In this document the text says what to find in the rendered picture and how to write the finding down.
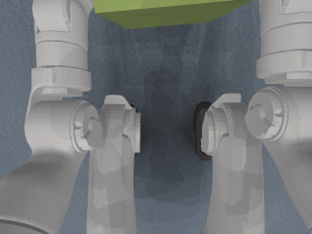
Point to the right robot forearm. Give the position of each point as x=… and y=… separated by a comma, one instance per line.
x=285, y=43

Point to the left robot forearm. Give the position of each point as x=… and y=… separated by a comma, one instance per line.
x=61, y=39

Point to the left robot shin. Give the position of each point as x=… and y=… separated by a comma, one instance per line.
x=114, y=99

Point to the carton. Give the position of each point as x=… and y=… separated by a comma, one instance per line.
x=133, y=14

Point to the robot right thigh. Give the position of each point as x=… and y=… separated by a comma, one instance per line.
x=237, y=198

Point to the robot left upper arm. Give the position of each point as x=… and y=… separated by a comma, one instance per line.
x=35, y=197

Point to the robot right upper arm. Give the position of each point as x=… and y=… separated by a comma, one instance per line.
x=282, y=118

